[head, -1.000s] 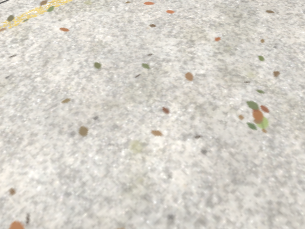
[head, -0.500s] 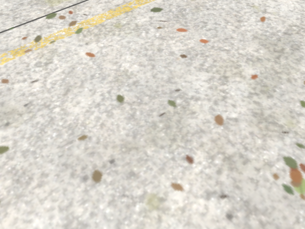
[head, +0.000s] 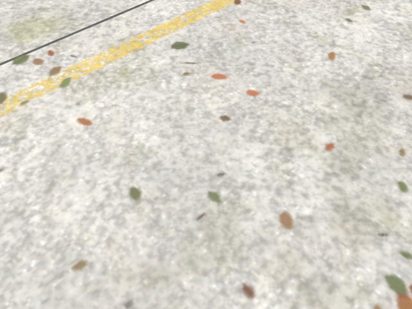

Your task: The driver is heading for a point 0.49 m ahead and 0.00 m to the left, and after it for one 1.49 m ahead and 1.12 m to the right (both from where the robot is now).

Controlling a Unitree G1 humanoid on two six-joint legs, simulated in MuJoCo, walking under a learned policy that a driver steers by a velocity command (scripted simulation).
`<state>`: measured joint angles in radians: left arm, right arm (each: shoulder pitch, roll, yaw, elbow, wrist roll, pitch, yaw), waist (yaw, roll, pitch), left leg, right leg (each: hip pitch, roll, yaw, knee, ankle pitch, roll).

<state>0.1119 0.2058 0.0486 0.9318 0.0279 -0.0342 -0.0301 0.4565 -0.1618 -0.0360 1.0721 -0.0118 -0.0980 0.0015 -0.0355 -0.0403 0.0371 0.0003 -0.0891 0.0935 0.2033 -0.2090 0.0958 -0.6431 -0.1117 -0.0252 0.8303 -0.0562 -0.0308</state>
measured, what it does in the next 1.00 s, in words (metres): walks ahead: right foot, then left foot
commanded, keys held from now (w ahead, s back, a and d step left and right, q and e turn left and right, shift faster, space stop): w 0.40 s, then w+q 0.04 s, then w+e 0.56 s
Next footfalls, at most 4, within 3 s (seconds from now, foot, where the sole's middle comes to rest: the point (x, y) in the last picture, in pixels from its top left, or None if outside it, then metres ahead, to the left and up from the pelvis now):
0.20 right None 0.29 -0.11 -0.78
0.76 left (184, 278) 0.60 0.06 -0.78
1.30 right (257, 224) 0.79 -0.21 -0.78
1.86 left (264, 149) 1.16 -0.28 -0.78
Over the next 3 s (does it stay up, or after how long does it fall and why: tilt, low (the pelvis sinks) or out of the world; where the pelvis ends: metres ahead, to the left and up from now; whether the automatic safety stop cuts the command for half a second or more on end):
stays up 1.27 -0.78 -0.03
